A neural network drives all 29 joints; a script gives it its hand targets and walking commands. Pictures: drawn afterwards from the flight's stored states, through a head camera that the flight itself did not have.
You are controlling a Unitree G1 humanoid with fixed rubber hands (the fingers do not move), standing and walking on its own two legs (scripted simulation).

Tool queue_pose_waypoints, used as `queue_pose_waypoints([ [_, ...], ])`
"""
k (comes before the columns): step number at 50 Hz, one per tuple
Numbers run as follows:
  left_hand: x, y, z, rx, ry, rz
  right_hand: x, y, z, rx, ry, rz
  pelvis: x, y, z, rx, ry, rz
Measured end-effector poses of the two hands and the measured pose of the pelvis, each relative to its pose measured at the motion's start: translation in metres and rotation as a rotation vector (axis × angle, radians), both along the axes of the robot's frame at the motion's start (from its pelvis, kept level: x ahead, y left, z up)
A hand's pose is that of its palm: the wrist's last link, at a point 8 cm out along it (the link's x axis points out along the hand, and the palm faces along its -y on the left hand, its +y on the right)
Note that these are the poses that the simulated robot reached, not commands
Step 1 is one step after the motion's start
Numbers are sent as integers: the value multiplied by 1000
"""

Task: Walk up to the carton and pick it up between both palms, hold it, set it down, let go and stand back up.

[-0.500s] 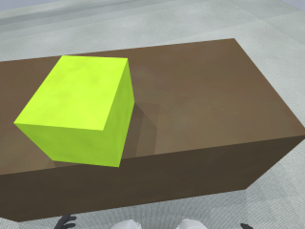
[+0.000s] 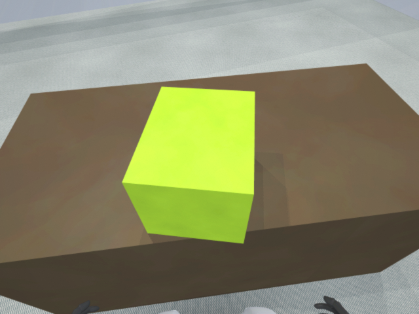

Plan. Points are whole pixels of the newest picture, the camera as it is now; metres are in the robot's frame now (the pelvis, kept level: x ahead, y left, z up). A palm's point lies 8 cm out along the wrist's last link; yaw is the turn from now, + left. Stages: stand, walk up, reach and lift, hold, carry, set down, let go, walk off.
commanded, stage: walk up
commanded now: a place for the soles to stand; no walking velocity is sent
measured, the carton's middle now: (201, 162) +0.45 +0.01 +0.00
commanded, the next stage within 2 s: none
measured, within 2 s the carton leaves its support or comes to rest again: neither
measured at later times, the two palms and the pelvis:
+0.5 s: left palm out of the picture +0.15 +0.30 -0.09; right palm out of the picture +0.10 -0.20 -0.08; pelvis +0.04 +0.05 +0.02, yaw -1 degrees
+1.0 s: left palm out of the picture +0.11 +0.28 -0.09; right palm out of the picture +0.11 -0.23 -0.09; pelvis +0.04 +0.03 +0.02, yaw +2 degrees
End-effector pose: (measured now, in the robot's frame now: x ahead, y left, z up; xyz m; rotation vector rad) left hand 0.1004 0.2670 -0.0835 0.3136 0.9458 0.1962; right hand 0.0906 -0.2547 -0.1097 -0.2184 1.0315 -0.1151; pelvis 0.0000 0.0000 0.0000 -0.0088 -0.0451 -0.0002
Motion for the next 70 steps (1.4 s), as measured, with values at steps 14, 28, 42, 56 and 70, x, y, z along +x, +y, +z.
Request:
queue_pose_waypoints([
  [14, 42, 21, 4, -93, 1, -65, -8, 45, 14, 1, 52, -35, 31, 43, 16, 6, 31, -14],
  [28, 47, 31, -5, -96, 77, -47, 17, 51, 28, -31, 30, -11, 43, 51, 22, 9, 38, -2],
  [42, 22, 22, -3, -92, 99, 3, 27, 41, 24, -11, 17, 17, 44, 38, 23, 16, 24, 23],
  [56, 2, 9, -4, -93, 134, 27, 17, 24, 17, -12, 74, 21, 45, 23, 23, 14, 23, 40],
  [70, 1, 6, -3, -90, 126, 50, 24, 23, 14, -8, 91, 42, 49, 17, 23, 9, 22, 67],
])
